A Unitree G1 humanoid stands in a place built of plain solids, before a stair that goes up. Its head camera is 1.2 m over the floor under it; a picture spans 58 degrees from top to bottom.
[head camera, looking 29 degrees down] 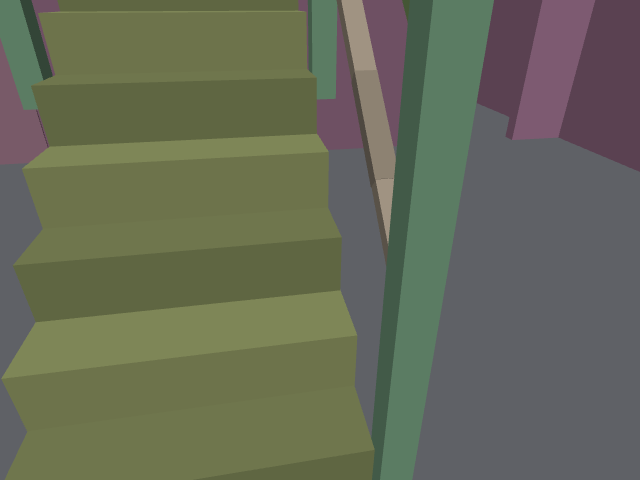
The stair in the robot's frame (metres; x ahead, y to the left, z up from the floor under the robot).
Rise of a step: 0.19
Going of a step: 0.22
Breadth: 0.90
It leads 10 degrees to the left of straight ahead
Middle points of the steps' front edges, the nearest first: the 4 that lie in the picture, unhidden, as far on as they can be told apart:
0.84 0.34 0.39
1.06 0.38 0.58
1.27 0.41 0.78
1.48 0.45 0.97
